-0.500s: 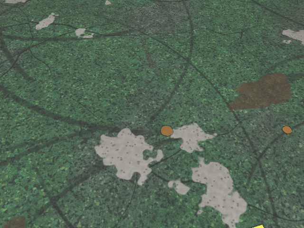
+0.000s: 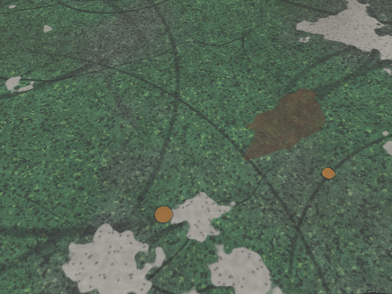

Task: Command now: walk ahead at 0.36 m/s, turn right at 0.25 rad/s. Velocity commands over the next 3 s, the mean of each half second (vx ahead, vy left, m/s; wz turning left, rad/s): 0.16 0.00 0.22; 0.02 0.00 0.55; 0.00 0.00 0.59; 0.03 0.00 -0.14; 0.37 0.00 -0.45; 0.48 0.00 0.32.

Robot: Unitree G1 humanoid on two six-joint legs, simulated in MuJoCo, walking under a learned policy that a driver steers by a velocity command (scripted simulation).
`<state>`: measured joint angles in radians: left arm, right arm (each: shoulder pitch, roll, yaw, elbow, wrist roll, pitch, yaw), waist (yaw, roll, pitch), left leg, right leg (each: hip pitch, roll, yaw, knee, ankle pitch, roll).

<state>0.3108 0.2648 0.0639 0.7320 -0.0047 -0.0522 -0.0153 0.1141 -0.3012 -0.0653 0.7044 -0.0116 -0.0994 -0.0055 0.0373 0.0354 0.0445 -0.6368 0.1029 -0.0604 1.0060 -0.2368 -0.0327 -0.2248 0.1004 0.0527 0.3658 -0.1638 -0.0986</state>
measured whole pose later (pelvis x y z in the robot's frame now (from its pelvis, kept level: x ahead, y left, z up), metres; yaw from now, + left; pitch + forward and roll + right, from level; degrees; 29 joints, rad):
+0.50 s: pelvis +0.16 +0.04 -0.01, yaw +10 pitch +3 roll -1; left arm 0.12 0.28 0.05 0.71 0.01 0.01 0.04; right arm 0.19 -0.29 -0.06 0.67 0.00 0.01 -0.01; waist -0.03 0.00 0.05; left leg -0.43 -0.10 -0.10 0.45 -0.07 0.06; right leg -0.51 0.02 0.10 0.90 -0.41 0.06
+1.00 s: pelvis +0.19 +0.00 +0.00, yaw +28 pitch +2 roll +1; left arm 0.17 0.26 0.06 0.69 0.01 0.02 0.04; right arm 0.18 -0.30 -0.08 0.62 0.02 0.07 0.00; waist 0.02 0.02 0.04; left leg -0.45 0.02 -0.01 0.88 -0.40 -0.09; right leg -0.25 -0.07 -0.09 0.46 -0.23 0.00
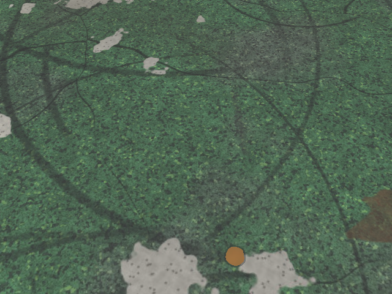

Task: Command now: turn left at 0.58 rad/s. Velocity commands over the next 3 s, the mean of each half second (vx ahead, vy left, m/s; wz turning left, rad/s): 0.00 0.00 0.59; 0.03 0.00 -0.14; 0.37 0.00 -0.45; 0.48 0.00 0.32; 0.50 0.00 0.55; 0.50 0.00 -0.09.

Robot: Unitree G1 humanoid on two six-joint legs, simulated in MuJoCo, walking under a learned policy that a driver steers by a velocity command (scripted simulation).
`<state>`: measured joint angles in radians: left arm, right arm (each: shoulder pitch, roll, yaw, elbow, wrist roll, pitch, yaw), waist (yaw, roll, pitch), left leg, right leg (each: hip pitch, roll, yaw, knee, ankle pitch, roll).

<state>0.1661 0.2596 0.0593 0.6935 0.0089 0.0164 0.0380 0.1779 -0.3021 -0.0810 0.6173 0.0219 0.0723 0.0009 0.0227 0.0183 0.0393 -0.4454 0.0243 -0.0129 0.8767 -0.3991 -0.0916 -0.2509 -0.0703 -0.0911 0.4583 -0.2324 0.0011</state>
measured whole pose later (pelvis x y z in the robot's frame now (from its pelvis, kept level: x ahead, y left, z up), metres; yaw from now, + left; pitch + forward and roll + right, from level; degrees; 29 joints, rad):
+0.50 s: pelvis +0.00 +0.03 +0.00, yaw +18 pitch +2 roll -1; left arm 0.12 0.29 0.08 0.70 0.00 -0.01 0.02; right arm 0.17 -0.31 -0.07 0.61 0.01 0.05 -0.02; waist -0.02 0.00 0.03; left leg -0.32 -0.10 -0.19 0.51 -0.22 0.04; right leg -0.40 0.03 0.09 0.71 -0.36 0.07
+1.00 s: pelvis +0.02 +0.02 -0.01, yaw +10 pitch +1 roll +1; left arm 0.18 0.31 0.07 0.62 -0.03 0.02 0.00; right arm 0.24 -0.29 -0.09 0.69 -0.01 -0.02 -0.02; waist -0.02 -0.03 0.01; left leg -0.25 -0.02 0.01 0.54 -0.30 0.02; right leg -0.42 0.06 0.11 0.88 -0.47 -0.03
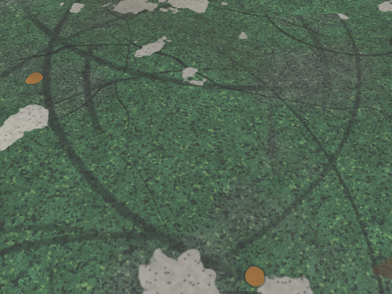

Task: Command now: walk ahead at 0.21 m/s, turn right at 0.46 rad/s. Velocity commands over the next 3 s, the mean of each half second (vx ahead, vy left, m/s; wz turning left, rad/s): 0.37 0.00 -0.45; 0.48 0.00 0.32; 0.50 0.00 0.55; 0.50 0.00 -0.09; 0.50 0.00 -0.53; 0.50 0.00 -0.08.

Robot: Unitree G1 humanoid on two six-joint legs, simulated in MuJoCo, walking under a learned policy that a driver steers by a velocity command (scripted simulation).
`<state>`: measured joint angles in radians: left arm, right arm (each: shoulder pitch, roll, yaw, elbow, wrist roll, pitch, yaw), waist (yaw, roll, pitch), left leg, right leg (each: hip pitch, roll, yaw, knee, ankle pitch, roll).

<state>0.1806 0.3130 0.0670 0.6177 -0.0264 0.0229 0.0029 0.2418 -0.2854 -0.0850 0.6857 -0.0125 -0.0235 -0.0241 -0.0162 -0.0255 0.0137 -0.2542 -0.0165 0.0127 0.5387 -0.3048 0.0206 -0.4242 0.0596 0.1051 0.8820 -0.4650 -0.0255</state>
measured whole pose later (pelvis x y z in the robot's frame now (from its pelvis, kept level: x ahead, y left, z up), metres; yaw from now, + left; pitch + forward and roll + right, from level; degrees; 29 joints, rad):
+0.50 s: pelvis +0.16 -0.11 +0.02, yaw -14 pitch +2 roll +1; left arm 0.39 0.26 0.02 0.67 0.00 -0.06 -0.01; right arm 0.16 -0.31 -0.06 0.71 0.00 -0.09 0.03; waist 0.04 0.04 0.01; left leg -0.67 0.08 -0.01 0.97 -0.10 -0.02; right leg -0.12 0.06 0.03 0.33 -0.25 -0.08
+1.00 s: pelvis +0.46 -0.15 +0.01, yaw -1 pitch +2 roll +2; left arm 0.20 0.30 0.01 0.63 0.02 -0.10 0.00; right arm 0.30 -0.29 -0.06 0.72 0.01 -0.06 0.02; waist -0.03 -0.03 0.04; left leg -0.23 -0.14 -0.07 0.36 -0.15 0.10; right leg -0.63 -0.10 0.09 1.04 -0.29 0.05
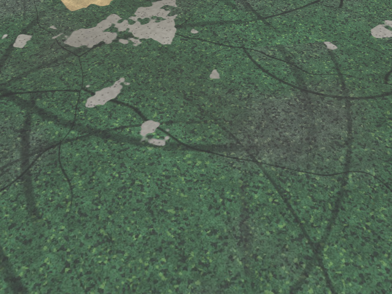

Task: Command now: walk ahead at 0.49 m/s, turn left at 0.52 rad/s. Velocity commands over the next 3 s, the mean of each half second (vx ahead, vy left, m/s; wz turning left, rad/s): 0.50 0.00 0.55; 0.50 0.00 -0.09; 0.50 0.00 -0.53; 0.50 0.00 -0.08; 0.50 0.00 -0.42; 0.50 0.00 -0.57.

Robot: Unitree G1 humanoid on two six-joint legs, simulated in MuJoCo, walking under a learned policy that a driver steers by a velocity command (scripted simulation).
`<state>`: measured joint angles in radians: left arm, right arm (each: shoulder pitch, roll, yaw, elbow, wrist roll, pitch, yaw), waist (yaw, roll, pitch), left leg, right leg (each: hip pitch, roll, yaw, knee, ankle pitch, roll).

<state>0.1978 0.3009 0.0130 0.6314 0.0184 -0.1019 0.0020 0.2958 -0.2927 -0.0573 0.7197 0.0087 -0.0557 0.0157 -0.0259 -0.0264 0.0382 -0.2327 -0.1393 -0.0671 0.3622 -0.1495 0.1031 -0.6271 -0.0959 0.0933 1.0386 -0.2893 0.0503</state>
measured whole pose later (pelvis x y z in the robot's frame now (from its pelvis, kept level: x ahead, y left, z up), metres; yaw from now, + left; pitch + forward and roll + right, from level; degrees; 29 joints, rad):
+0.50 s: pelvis +0.28 -0.06 +0.00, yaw +18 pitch +1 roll -1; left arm 0.36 0.27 0.05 0.76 0.01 -0.10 0.00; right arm 0.19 -0.31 -0.07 0.65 0.02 -0.01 0.01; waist 0.07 0.05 0.02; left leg -0.66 0.06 -0.07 1.02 -0.20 -0.01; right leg -0.11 0.01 -0.11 0.32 -0.22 -0.03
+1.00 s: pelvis +0.52 +0.07 +0.00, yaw +11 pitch +0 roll +2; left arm 0.22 0.32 0.07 0.78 -0.03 -0.03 0.00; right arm 0.31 -0.26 -0.07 0.80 -0.02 -0.09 0.01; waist -0.04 -0.05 0.03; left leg -0.09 -0.03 0.16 0.28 -0.20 0.04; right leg -0.66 -0.11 0.07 1.03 -0.16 0.02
